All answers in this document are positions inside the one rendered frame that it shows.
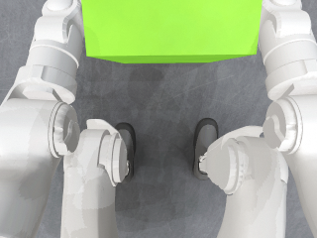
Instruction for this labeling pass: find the left robot upper arm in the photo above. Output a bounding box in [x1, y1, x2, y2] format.
[0, 98, 80, 238]

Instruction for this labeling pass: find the robot left thigh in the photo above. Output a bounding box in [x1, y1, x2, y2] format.
[60, 129, 126, 238]

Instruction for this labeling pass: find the left robot shin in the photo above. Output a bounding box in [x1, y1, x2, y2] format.
[63, 119, 129, 179]

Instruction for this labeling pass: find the right robot upper arm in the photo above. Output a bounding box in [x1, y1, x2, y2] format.
[263, 94, 317, 238]

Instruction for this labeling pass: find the carton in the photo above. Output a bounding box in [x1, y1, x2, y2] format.
[81, 0, 263, 63]

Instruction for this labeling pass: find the robot right forearm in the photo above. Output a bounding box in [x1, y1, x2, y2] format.
[258, 0, 317, 101]

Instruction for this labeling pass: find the robot left forearm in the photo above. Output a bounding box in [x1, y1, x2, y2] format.
[0, 0, 85, 108]

